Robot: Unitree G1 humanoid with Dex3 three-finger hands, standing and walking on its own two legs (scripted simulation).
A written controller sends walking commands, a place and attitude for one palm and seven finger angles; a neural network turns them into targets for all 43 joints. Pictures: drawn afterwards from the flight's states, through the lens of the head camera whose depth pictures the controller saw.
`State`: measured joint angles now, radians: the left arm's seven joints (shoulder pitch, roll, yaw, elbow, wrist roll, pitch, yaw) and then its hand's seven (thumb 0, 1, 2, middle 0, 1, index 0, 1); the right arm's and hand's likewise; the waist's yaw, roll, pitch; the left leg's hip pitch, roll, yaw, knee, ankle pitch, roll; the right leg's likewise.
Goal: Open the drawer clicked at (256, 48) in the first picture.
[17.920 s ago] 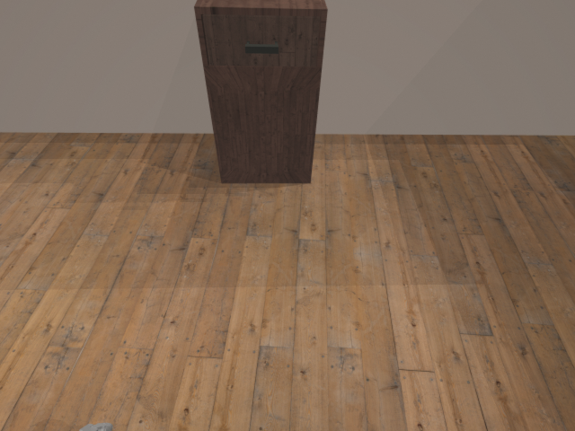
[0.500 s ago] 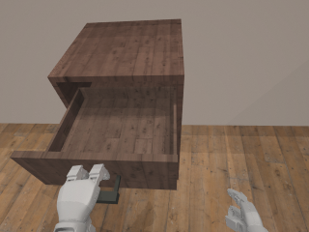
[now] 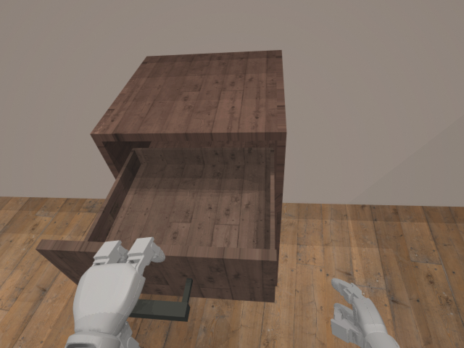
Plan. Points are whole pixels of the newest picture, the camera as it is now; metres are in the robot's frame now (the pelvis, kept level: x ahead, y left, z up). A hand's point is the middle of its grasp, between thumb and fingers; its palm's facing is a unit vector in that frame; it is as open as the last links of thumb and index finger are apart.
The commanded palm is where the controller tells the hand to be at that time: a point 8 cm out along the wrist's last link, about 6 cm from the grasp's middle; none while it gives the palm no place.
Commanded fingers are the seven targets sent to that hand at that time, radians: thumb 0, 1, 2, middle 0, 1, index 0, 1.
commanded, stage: lift the hand off the handle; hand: left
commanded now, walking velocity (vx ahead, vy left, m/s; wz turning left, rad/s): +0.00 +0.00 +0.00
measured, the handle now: (157, 296) +0.21 +0.19 -0.03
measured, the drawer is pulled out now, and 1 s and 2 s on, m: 0.30 0.30 0.30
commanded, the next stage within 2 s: draw the hand back to the body in 0.40 s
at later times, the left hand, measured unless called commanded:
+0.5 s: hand (124, 277) +0.18 +0.19 +0.11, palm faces +0.11 -0.20 -0.97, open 13.9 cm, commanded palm +0.14 +0.18 +0.17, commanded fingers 0.00 -0.50 0.30 -0.30 -1.20 -0.30 -1.20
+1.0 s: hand (92, 275) +0.17 +0.23 +0.12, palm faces +0.08 -0.14 -0.99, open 13.9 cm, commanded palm +0.14 +0.23 +0.18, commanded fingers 0.00 -0.50 0.30 -0.30 -1.20 -0.30 -1.20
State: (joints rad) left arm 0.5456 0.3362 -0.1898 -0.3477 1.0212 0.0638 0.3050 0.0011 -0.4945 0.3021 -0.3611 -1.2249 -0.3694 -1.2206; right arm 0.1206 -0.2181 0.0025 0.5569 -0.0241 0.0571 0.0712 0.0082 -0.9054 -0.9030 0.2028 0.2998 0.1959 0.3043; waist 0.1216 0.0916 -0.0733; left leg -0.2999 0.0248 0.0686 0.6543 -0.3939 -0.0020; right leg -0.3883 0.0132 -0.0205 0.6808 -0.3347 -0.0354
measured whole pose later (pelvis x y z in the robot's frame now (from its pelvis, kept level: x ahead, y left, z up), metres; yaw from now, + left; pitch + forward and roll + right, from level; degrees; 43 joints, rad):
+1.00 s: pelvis +0.00 +0.01 +0.02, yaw +0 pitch -1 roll +0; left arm 0.52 0.45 -0.03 -0.49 0.89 0.07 0.11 0.00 -0.50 0.30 -0.32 -1.20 -0.32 -1.20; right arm 0.12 -0.26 0.03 0.55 0.01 0.10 0.04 0.01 -0.91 -0.90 0.20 0.30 0.20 0.30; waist 0.12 0.11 -0.03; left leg -0.16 0.02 0.06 0.50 -0.32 0.01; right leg -0.23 0.02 -0.03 0.49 -0.25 -0.02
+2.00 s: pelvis +0.02 +0.01 +0.02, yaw +4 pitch -3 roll -1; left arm 0.55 0.32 0.28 -0.49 -0.05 -0.11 0.11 0.01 0.75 0.84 -0.22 -0.40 -0.22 -0.39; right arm 0.18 -0.21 0.02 0.62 0.01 -0.13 -0.06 0.01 -0.90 -0.90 0.21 0.30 0.20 0.30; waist 0.07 0.06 0.02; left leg -0.08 0.01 0.01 0.44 -0.31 0.00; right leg -0.12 0.01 -0.08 0.42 -0.25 -0.02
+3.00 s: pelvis -0.07 +0.02 +0.00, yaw +3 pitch +2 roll +0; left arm 0.61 0.35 0.36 -0.61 -0.03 -0.23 0.18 0.02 0.88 0.90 -0.21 -0.31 -0.21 -0.30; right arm 0.20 -0.20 0.01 0.56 0.01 -0.10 -0.06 0.01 -0.90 -0.90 0.21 0.30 0.20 0.30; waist 0.01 -0.01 0.03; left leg -0.40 -0.01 0.03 0.65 -0.33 0.03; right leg -0.42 -0.02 -0.06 0.57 -0.18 -0.01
